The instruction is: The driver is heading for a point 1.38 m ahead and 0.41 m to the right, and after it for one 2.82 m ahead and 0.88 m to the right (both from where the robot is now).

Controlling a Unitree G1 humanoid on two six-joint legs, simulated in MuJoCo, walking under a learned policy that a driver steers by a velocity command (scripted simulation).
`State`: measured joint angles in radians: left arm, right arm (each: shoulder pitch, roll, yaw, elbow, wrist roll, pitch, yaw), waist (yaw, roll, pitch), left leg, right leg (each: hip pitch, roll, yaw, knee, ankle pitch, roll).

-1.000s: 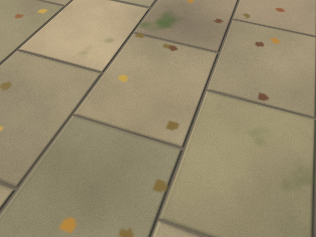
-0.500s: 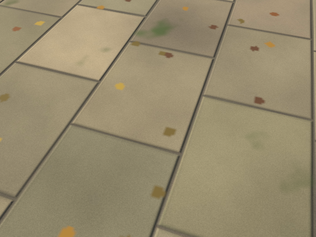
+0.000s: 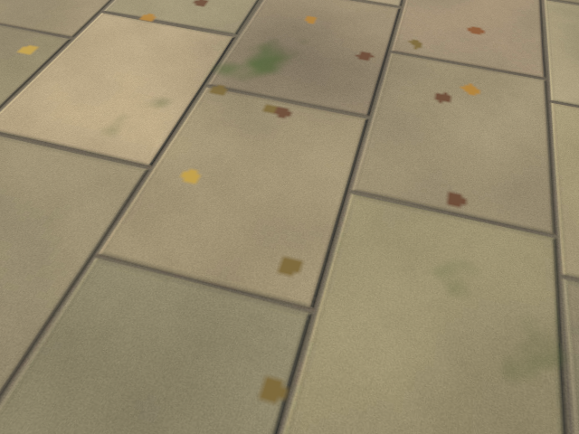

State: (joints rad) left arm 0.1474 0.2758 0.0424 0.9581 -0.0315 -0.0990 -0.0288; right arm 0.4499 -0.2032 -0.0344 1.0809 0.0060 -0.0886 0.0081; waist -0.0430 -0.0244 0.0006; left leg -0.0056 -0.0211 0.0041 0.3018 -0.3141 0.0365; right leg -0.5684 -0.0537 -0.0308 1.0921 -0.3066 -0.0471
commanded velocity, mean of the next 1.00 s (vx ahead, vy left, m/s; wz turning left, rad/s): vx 0.48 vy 0.00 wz -0.05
